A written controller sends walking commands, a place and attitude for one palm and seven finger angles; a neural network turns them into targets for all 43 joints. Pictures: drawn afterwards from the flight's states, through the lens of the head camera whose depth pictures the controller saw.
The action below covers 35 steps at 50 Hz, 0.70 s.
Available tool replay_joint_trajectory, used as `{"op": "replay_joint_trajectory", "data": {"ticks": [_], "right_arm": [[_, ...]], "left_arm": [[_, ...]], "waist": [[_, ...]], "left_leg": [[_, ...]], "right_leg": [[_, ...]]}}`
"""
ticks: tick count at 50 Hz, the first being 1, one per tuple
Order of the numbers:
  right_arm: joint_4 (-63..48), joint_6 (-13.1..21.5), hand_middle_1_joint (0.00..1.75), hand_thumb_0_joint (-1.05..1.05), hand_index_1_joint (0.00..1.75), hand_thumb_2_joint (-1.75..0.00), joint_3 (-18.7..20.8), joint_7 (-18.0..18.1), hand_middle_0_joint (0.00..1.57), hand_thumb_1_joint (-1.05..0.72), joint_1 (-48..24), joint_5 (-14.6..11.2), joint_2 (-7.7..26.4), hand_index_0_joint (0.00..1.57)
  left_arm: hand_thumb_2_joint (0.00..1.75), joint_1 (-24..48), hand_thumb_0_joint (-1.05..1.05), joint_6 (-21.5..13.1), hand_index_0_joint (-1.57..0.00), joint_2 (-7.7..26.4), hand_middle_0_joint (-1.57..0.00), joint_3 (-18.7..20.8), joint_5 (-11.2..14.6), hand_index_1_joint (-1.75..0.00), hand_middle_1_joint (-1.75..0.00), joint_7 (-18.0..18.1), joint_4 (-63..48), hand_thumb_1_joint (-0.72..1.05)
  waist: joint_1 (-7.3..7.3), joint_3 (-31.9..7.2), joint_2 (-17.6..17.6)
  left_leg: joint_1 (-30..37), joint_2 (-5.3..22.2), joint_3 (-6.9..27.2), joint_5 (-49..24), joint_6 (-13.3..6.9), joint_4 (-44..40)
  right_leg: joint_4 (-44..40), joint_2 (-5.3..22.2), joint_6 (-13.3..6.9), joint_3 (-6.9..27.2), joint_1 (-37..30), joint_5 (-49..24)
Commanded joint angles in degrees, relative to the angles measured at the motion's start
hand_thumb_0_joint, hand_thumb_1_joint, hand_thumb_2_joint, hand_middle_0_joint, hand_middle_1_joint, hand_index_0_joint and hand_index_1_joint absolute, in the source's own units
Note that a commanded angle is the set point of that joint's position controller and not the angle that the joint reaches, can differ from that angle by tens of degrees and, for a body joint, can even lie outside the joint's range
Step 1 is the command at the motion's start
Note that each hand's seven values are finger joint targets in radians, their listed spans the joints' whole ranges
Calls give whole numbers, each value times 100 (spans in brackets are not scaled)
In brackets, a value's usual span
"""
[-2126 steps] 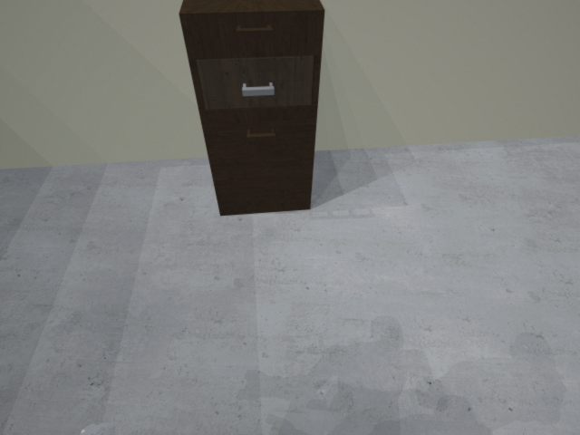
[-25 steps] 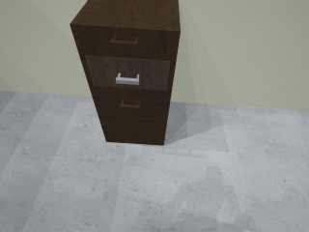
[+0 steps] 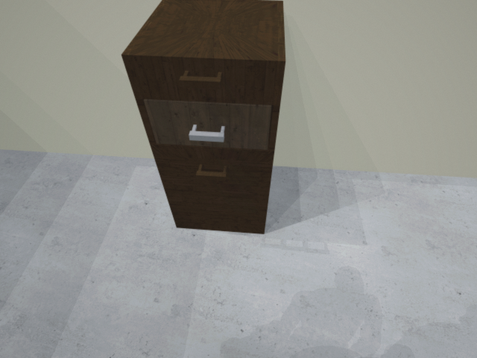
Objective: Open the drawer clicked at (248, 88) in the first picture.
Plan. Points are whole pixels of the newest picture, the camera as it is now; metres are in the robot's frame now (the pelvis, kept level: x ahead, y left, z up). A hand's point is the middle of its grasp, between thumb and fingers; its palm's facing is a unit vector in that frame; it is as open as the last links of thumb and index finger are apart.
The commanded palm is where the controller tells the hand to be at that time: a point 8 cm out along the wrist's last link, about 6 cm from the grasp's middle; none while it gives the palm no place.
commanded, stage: let the arm hang, fingers relaxed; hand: left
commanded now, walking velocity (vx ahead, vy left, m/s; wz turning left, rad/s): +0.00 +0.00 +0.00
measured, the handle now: (207, 132) +0.76 +0.14 -0.12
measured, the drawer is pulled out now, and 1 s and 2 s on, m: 0.00 0.00 0.00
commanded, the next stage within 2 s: look to check the result in 0.32 s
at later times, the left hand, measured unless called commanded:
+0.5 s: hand out of the picture +0.06 +0.19 -0.17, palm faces -0.02 -0.97 -0.24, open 7.4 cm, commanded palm none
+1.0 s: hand out of the picture +0.05 +0.17 -0.17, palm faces +0.00 -0.97 -0.24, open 7.4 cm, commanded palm none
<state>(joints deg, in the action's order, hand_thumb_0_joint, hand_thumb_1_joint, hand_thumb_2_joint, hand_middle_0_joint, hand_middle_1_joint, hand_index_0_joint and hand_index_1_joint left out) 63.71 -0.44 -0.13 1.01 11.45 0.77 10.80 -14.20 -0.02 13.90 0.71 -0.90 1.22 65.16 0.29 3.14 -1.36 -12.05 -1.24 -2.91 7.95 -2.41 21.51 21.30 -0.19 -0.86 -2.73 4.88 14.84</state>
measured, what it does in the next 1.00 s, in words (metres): stands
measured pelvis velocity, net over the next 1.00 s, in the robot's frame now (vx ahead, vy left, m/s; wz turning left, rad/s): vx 0.04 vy -0.02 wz -0.01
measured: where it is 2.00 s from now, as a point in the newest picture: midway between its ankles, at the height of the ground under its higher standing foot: outside the picture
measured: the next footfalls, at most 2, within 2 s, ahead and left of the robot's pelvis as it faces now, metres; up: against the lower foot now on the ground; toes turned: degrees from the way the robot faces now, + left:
right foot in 1.68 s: +0.27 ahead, -0.18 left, +0.00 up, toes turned -2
left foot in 1.94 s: +0.27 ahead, +0.05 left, +0.00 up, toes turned +4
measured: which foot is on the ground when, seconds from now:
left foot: down 0.00-1.00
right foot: down 0.00-1.00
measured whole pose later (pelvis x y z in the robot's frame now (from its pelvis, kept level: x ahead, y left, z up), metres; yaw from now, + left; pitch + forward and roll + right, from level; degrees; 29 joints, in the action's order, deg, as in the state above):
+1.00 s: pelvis +0.04 -0.02 +0.00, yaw -1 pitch -1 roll +1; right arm 64.7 -0.1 -0.1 1.9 11.2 0.8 11.1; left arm -14.0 -0.7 11.0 0.4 -0.6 1.8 65.1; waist 0.5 3.0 0.0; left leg -8.6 -0.2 -2.9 10.5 -0.5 20.2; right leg 18.0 -1.4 -2.5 -2.4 0.7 16.3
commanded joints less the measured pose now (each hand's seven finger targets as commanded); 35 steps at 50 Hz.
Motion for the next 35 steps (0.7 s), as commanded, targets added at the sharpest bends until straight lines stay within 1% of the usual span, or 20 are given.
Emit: {"op": "replay_joint_trajectory", "data": {"ticks": [1, 3, 4, 5, 7, 9, 12, 14, 17, 19, 21, 24, 25, 26, 27, 28, 29, 30, 33, 35], "right_arm": [[-158, 90, 30, 0, 30, -90, 189, 80, 20, -90, 180, 10, 996, 20], [-152, 102, 30, 0, 30, -90, 186, 76, 20, -90, 130, 17, 1006, 20], [-176, 102, 30, 0, 30, -90, 196, 76, 20, -90, 111, 11, 1015, 20], [-146, 106, 30, 0, 30, -90, 184, 70, 20, -90, 113, 21, 978, 20], [-142, 125, 30, 0, 30, -90, 175, 71, 20, -90, 88, 21, 996, 20], [-168, 132, 30, 0, 30, -90, 180, 76, 20, -90, 48, 13, 1022, 20], [-137, 153, 30, 0, 30, -90, 159, 83, 20, -90, 67, 22, 997, 20], [-160, 152, 30, 0, 30, -90, 163, 88, 20, -90, 49, 12, 1034, 20], [-127, 151, 30, 0, 30, -90, 136, 100, 20, -90, 64, 24, 1010, 20], [-144, 144, 30, 0, 30, -90, 136, 105, 20, -90, 69, 10, 1026, 20], [-125, 143, 30, 0, 30, -90, 126, 110, 20, -90, 132, 17, 1007, 20], [-136, 134, 30, 0, 30, -90, 127, 119, 20, -90, 113, 5, 1021, 20], [-108, 130, 30, 0, 30, -90, 122, 118, 20, -90, 138, 14, 969, 20], [-101, 129, 30, 0, 30, -90, 115, 119, 20, -90, 147, 13, 961, 20], [-104, 127, 30, 0, 30, -90, 119, 124, 20, -90, 170, 14, 955, 20], [-89, 124, 30, 0, 30, -90, 117, 126, 20, -90, 171, 13, 965, 20], [-117, 117, 30, 0, 30, -90, 123, 129, 20, -90, 162, 0, 980, 20], [-89, 116, 30, 0, 30, -90, 121, 128, 20, -90, 186, 9, 933, 20], [-81, 114, 30, 0, 30, -90, 126, 136, 20, -90, 213, 9, 925, 20], [-80, 116, 30, 0, 30, -90, 124, 139, 20, -90, 222, 1, 881, 20]], "left_arm": [[90, -117, 0, -80, -20, 690, -20, 122, 15, -30, -30, 39, -229, 90], [90, -63, 0, -87, -20, 716, -20, 129, 16, -30, -30, 39, -247, 90], [90, -75, 0, -95, -20, 719, -20, 144, 6, -30, -30, 42, -273, 90], [90, -28, 0, -91, -20, 723, -20, 138, 12, -30, -30, 42, -281, 90], [90, 32, 0, -100, -20, 750, -20, 149, 14, -30, -30, 36, -298, 90], [90, 34, 0, -121, -20, 761, -20, 161, 8, -30, -30, 41, -325, 90], [90, 81, 0, -130, -20, 757, -20, 161, 26, -30, -30, 43, -319, 90], [90, 76, 0, -138, -20, 766, -20, 176, 24, -30, -30, 47, -329, 90], [90, 100, 0, -125, -20, 729, -20, 164, 35, -30, -30, 45, -284, 90], [90, 75, 0, -128, -20, 742, -20, 169, 32, -30, -30, 47, -274, 90], [90, 79, 0, -126, -20, 707, -20, 156, 40, -30, -30, 49, -246, 90], [90, 20, 0, -131, -20, 696, -20, 159, 38, -30, -30, 54, -231, 90], [90, 16, 0, -123, -20, 661, -20, 146, 45, -30, -30, 57, -215, 90], [90, 4, 0, -120, -20, 648, -20, 139, 48, -30, -30, 57, -198, 90], [90, -19, 0, -124, -20, 646, -20, 138, 50, -30, -30, 60, -198, 90], [90, -21, 0, -123, -20, 636, -20, 133, 50, -30, -30, 62, -185, 90], [90, -62, 0, -126, -20, 650, -20, 142, 44, -30, -30, 64, -195, 90], [90, -62, 0, -121, -20, 614, -20, 131, 50, -30, -30, 67, -177, 90], [90, -108, 0, -130, -20, 587, -20, 126, 54, -30, -30, 78, -165, 90], [90, -149, 0, -132, -20, 582, -20, 132, 50, -30, -30, 85, -166, 90]], "waist": [[20, 115, 320], [12, 114, 273], [0, 14, 296], [13, 32, 286], [7, 16, 207], [1, -81, 280], [4, -188, 156], [0, -198, 195], [11, -149, 19], [2, -140, 72], [29, -177, 84], [14, -147, 118], [25, -126, 106], [23, -110, 54], [25, -131, 130], [32, -122, 88], [20, -134, 162], [34, -134, 142], [38, -180, 225], [34, -184, 193]], "left_leg": [[333, 767, 841, -96, -11, -431], [379, 759, 846, -159, -9, -453], [431, 764, 841, -196, -11, -429], [403, 765, 830, -213, -5, -437], [405, 761, 823, -352, 4, -454], [504, 763, 797, -561, 2, -393], [561, 757, 764, -862, 19, -350], [622, 766, 763, -960, 19, -320], [607, 758, 750, -977, 38, -347], [650, 766, 746, -1028, 36, -326], [649, 766, 731, -1040, 47, -328], [696, 770, 711, -1079, 47, -295], [686, 770, 706, -1052, 47, -306], [687, 761, 700, -1049, 52, -317], [702, 763, 704, -1062, 51, -307], [706, 762, 692, -1058, 56, -307], [741, 767, 698, -1075, 49, -276], [731, 773, 676, -1062, 49, -279], [785, 770, 652, -1156, 48, -250], [788, 776, 635, -1212, 42, -222]], "right_leg": [[-540, 626, -188, 588, 638, -176], [-536, 631, -188, 595, 630, -244], [-536, 618, -184, 612, 627, -237], [-535, 640, -174, 563, 570, -281], [-534, 638, -172, 589, 505, -415], [-564, 642, -175, 607, 481, -541], [-559, 682, -173, 594, 302, -855], [-582, 676, -171, 590, 310, -925], [-611, 682, -179, 598, 242, -960], [-641, 685, -179, 587, 250, -999], [-646, 686, -177, 578, 174, -1043], [-665, 681, -185, 586, 204, -1139], [-661, 707, -179, 546, 180, -1133], [-662, 694, -179, 582, 184, -1142], [-665, 691, -181, 573, 169, -1168], [-666, 686, -181, 584, 174, -1181], [-671, 672, -180, 582, 200, -1193], [-666, 702, -175, 548, 174, -1207], [-639, 690, -174, 558, 139, -1411], [-618, 702, -171, 544, 123, -1521]]}}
